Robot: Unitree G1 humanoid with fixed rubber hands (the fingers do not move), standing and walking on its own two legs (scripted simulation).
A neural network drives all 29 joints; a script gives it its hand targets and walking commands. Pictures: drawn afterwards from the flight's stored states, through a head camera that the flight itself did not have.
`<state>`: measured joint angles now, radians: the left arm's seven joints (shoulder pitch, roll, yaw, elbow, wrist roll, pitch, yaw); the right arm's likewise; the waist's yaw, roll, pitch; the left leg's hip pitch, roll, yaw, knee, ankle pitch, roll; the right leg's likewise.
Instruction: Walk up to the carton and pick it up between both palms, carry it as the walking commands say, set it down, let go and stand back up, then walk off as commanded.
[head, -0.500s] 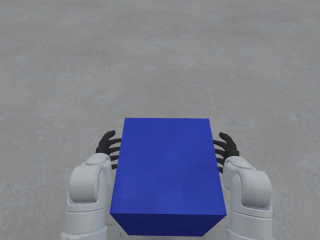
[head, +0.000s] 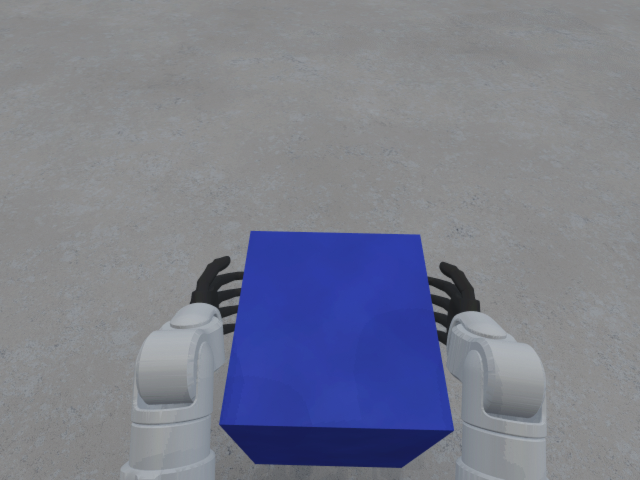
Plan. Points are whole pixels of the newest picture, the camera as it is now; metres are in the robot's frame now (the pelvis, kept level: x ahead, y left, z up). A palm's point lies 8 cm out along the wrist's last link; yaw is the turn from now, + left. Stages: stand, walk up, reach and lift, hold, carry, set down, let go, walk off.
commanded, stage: carry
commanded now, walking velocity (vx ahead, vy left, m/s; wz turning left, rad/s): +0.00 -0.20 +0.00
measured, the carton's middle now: (331, 357) +0.26 +0.00 +0.01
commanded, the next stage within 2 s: none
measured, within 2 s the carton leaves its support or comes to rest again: neither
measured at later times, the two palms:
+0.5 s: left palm (213, 332) +0.25 +0.13 +0.08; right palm (474, 336) +0.26 -0.16 +0.09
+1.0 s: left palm (213, 337) +0.25 +0.13 +0.08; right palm (472, 333) +0.26 -0.16 +0.09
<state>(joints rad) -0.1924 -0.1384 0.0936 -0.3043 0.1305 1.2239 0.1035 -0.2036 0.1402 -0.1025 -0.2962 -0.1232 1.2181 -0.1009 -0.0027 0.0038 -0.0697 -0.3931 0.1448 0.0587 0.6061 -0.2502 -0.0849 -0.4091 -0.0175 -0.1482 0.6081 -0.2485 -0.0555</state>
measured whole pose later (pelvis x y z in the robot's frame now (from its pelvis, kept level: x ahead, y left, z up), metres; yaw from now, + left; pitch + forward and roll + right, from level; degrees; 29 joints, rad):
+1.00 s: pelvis -0.02 -0.02 +0.00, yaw +2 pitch +5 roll +0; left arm -0.19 -0.14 0.10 -0.33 0.13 1.22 0.11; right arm -0.20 0.14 -0.09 -0.31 -0.12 1.20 -0.10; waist -0.01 -0.02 -0.08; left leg -0.38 0.08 0.17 0.62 -0.31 0.01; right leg -0.48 -0.03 -0.22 0.62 -0.24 -0.08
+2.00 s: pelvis -0.08 -0.25 +0.01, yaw +1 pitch +4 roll +1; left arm -0.19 -0.14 0.07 -0.28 0.12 1.22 0.11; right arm -0.17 0.13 -0.11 -0.31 -0.12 1.22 -0.10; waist -0.02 0.03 -0.08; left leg -0.42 0.11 0.10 0.74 -0.47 -0.06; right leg -0.38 -0.05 -0.11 0.56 -0.24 -0.02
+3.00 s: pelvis -0.10 -0.24 +0.01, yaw +1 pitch +2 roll +1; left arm -0.21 -0.14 0.11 -0.24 0.13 1.20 0.10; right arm -0.20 0.14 -0.10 -0.24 -0.14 1.19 -0.10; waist 0.01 -0.01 -0.10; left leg -0.31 0.06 0.13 0.51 -0.24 -0.01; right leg -0.37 -0.06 -0.11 0.51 -0.18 -0.01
